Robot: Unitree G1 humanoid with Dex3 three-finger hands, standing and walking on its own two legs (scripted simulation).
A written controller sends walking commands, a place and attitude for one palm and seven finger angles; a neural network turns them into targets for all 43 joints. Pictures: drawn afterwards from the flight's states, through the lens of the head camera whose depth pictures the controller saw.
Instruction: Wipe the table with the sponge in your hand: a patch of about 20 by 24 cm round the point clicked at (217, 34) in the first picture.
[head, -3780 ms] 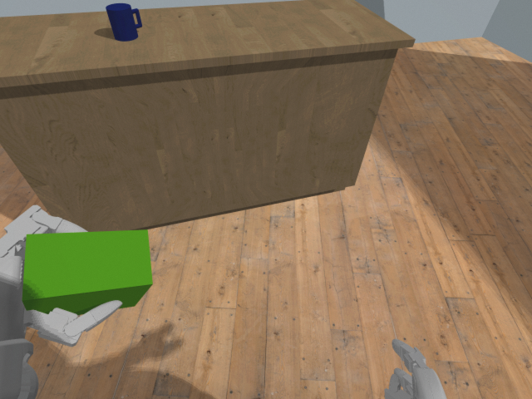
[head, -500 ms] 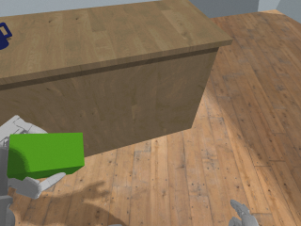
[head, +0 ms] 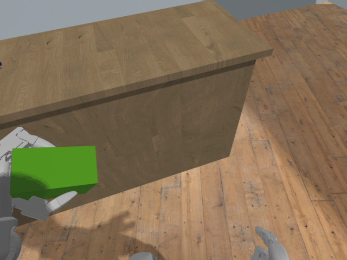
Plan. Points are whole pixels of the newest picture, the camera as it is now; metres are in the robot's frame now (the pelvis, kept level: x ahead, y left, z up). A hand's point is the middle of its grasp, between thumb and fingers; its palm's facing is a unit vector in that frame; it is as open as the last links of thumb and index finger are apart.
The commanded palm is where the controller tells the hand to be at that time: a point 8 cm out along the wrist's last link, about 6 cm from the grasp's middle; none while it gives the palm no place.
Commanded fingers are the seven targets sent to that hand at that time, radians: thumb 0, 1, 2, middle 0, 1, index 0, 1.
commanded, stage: take the last steps up to it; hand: left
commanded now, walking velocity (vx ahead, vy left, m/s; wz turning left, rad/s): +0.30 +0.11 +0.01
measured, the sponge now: (66, 173) +0.23 +0.20 +0.15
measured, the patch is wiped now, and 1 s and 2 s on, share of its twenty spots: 0.00 0.00 0.00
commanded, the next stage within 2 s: come to a stop and stand still in 1.04 s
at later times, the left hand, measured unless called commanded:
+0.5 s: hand (41, 117) +0.34 +0.28 +0.18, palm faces +0.40 -0.82 -0.41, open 10.3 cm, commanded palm +0.27 +0.32 +0.19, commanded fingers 0.00 0.10 1.30 -1.20 -1.60 -1.20 -1.60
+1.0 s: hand (79, 95) +0.41 +0.23 +0.18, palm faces +0.31 -0.82 -0.49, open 10.3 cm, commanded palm +0.34 +0.29 +0.19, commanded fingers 0.00 0.10 1.30 -1.20 -1.60 -1.20 -1.60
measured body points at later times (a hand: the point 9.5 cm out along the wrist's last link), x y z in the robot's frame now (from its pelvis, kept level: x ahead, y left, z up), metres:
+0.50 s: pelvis +0.11 +0.04 +0.01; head +0.13 +0.05 +0.45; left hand +0.31 +0.32 +0.20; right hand +0.28 -0.18 -0.08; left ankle +0.14 +0.15 -0.73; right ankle +0.08 -0.07 -0.66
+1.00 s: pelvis +0.18 +0.01 +0.01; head +0.24 +0.00 +0.46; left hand +0.38 +0.27 +0.20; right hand +0.34 -0.26 -0.08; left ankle +0.22 +0.16 -0.69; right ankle +0.18 -0.07 -0.73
